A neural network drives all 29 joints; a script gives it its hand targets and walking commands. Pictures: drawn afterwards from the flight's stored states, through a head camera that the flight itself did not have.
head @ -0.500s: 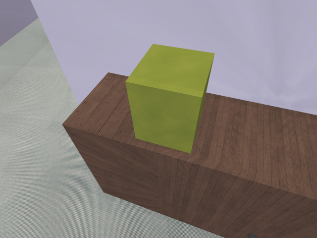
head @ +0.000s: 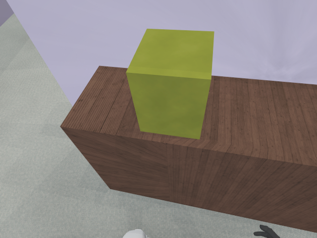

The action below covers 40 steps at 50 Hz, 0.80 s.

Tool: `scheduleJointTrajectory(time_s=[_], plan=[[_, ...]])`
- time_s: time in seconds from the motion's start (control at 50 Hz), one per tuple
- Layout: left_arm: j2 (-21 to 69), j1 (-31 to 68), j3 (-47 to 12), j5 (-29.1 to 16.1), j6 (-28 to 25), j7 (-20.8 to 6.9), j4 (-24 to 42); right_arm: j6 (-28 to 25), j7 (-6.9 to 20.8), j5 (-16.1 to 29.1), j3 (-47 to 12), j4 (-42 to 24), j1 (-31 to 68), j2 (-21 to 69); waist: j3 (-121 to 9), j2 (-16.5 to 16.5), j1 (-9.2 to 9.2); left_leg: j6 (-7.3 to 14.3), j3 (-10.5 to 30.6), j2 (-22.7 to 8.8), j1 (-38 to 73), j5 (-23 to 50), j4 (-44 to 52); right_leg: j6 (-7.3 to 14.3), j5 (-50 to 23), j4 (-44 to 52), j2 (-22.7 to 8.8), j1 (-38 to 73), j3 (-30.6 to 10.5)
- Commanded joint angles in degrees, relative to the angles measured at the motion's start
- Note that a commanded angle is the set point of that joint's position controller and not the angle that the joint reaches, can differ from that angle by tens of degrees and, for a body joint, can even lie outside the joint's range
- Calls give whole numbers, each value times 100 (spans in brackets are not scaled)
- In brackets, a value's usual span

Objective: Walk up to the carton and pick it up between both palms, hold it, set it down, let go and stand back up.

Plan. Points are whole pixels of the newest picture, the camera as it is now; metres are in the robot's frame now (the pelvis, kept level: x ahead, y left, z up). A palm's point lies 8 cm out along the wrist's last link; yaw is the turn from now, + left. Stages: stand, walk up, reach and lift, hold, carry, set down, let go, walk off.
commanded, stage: walk up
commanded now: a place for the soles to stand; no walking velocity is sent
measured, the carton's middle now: (174, 85) +0.54 +0.00 +0.06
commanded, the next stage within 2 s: none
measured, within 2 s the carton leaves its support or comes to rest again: neither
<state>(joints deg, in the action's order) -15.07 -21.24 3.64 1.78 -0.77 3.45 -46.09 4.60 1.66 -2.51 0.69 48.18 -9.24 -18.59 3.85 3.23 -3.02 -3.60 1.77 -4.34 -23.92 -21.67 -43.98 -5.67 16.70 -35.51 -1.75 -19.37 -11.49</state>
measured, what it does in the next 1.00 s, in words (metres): steps on the spot, turning right: left foot, then right foot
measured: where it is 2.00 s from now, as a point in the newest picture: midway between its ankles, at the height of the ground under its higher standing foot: outside the picture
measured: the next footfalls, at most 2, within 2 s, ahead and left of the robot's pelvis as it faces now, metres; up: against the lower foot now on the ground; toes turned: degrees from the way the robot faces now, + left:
left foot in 0.02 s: +0.13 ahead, +0.16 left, +0.00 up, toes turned -9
right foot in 0.34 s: +0.05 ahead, -0.04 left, +0.00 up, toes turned -15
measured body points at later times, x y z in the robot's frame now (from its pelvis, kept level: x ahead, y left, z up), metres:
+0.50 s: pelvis +0.01 +0.05 +0.01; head +0.01 +0.04 +0.46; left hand +0.14 +0.26 -0.11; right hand +0.00 -0.20 -0.13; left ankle +0.04 +0.17 -0.72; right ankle +0.00 -0.05 -0.72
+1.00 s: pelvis +0.02 +0.06 +0.01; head +0.02 +0.05 +0.46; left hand +0.14 +0.29 -0.13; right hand -0.03 -0.19 -0.14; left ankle +0.04 +0.17 -0.72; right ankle +0.00 -0.05 -0.72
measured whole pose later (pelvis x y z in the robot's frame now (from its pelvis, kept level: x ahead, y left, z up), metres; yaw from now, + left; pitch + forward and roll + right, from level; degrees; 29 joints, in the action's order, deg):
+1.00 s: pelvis +0.02 +0.06 +0.01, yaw -19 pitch -2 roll +2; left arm -13.8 -17.2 -2.1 0.2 -0.5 1.2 -56.5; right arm 1.1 -0.2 -1.1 -2.4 57.3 -15.6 -15.0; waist 1.1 -0.3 0.6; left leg 0.1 -14.3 -3.8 -8.5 -16.8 -27.5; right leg 0.8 16.1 -32.3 3.4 -14.1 -9.0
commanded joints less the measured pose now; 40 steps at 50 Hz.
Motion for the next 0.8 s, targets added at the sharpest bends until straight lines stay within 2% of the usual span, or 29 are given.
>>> scheduleJointTrajectory(time_s=[0.0, 0.02, 0.04, 0.06, 0.08, 0.1, 0.12, 0.14, 0.2, 0.24, 0.26, 0.28, 0.3, 0.32, 0.34, 0.36, 0.38, 0.4, 0.44, 0.48, 0.56, 0.64, 0.78], plan=[[-1111, 187, 206, -43, 48, -118, 453, -195, -108, 94, 136, -343, -706, -292, -651, -1229, 394, 135, -586, 467, 1660, 705, 1482, 982, -1222, -89, -409, -644, -442], [-738, 66, 126, -71, 52, -150, 548, -257, -113, 43, 245, -447, -752, -849, -687, -40, 423, 359, 816, -586, 1900, 264, 2177, 684, -47, -1097, 301, -1234, -19], [-573, 72, 86, -78, 54, -74, 685, -218, -112, 115, 304, -527, -574, -1270, -753, 1408, 456, 1096, 2144, -1662, 1493, -73, 2765, 528, 2047, -2011, 679, -1611, 630], [-641, 160, 85, -55, 70, 12, 685, -206, -134, 97, 253, -591, -538, -1092, -334, 893, 491, 1443, 2468, -1963, 1076, -327, 2920, 551, 2283, -2755, 491, -1638, 341], [-543, 184, 65, -49, 71, 8, 656, -223, -188, 107, 193, -559, -456, -923, 102, 510, 360, 1485, 2224, -1972, 755, -220, 2945, 568, 2127, -3005, 436, -1656, 232], [-498, -25, 72, -74, 63, -48, 509, -261, -228, 82, 167, -574, -199, -784, 170, 350, 206, 1407, 1732, -1772, 779, -122, 2866, 551, 1779, -2952, 310, -1471, 233], [-492, -176, 88, -57, 57, -112, 404, -326, -249, 97, 122, -572, -74, -656, 149, 531, 167, 1366, 1327, -1628, 785, 203, 2786, 543, 1471, -2809, 245, -1291, 261], [-501, -307, 108, -18, 55, -173, 300, -383, -247, 89, 101, -581, -21, -570, -8, 536, 179, 1341, 992, -1462, 903, 499, 2658, 519, 1293, -2704, 261, -1116, 377], [-354, -80, 43, -18, 56, -291, 350, -529, -256, 63, 46, -511, -167, -377, -145, 518, 337, 1283, 459, -1364, 1250, 841, 2427, 503, 884, -1608, 228, -829, 560], [-316, 111, -24, -11, 59, -329, 409, -535, -257, 70, 51, -433, -264, -448, -137, 632, 382, 1321, 341, -1454, 1077, 748, 2372, 524, 762, -906, 200, -328, 894], [-319, 149, -49, -8, 56, -339, 429, -508, -247, 87, 59, -418, -248, -493, -208, 587, 368, 1303, 211, -1398, 914, 591, 2264, 538, 536, -491, 226, 99, 1068], [-263, 38, -80, -25, 34, -344, 420, -475, -228, 103, 65, -408, -231, -530, -218, 559, 255, 1202, 41, -1332, 666, 705, 2072, 586, 140, 177, 283, 608, 1189], [-232, -78, -113, -11, 7, -333, 373, -451, -192, 111, 49, -348, -302, -510, -230, 424, 165, 1030, -18, -1279, 398, 765, 1935, 628, -410, 777, 255, 1113, 1047], [-428, -181, -77, 36, -33, -300, 378, -455, -158, 83, -26, -295, -523, -291, -377, -10, 135, 757, -165, -1153, -26, 525, 1566, 720, -580, 984, -168, 1729, 275], [-788, -62, -44, -27, -65, -282, 372, -444, -104, 117, -123, -374, -575, 60, -347, -804, 349, 351, -668, -364, -74, -115, 1197, 1064, -922, 1271, -803, 1506, -736], [-865, -128, -47, -62, -59, -275, 311, -376, -142, 108, -121, -289, -470, -18, -232, -734, 188, 299, -614, -136, 389, -471, 1130, 1346, -531, 1539, -1082, 809, -1215], [-868, 15, -80, -94, -42, -246, 233, -357, -154, 112, -147, -244, -501, -10, -61, -744, 226, 323, -583, -102, 601, -410, 1236, 1447, -278, 1666, -1058, 586, -1110], [-790, 253, -146, -99, -26, -239, 194, -395, -152, 116, -172, -174, -575, -6, -33, -767, 308, 365, -541, -113, 828, -98, 1485, 1391, -418, 1653, -920, 485, -838], [-567, 595, -267, -133, -39, -272, 147, -527, -166, 129, -152, -42, -755, -102, -194, -886, 462, 462, -442, -221, 1422, 570, 1902, 1138, -884, 1485, -518, 325, -288], [-396, 547, -323, -144, -71, -321, 24, -612, -163, 99, -130, 65, -771, -260, -272, -571, 390, 534, -395, -380, 1447, 767, 2127, 968, -1212, 1173, -222, 547, 77], [-481, 429, -340, -133, -73, -319, -213, -595, -188, 140, -160, 216, -799, -269, -175, -317, 333, 620, -453, -461, 1366, 910, 2307, 950, -1364, 908, -163, 588, 118], [-477, 423, -388, -128, -56, -290, -386, -549, -193, 129, -165, 346, -833, -289, -129, -260, 350, 658, -506, -528, 1426, 742, 2360, 929, -1243, 832, -99, 394, 100], [-546, 431, -417, -136, -52, -246, -616, -480, -210, 133, -168, 532, -831, -306, -52, -353, 374, 715, -622, -631, 1559, 494, 2423, 906, -1171, 768, -13, 117, 46]])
